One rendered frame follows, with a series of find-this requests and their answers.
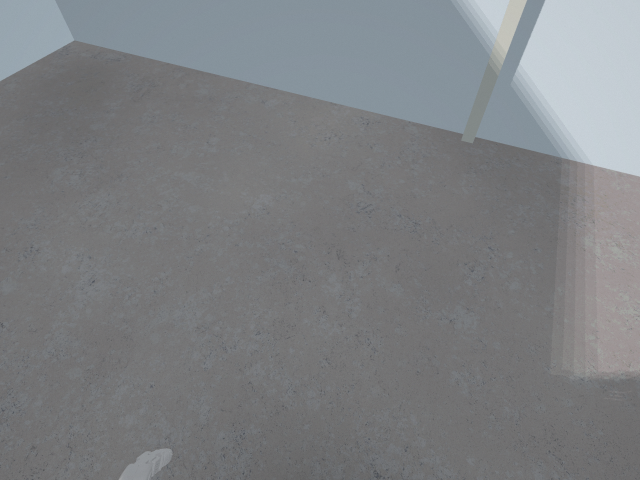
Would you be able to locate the panel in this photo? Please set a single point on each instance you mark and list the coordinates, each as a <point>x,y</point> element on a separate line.
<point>505,35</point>

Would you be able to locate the robot left hand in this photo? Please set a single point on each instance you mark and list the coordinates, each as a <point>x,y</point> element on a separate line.
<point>147,465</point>

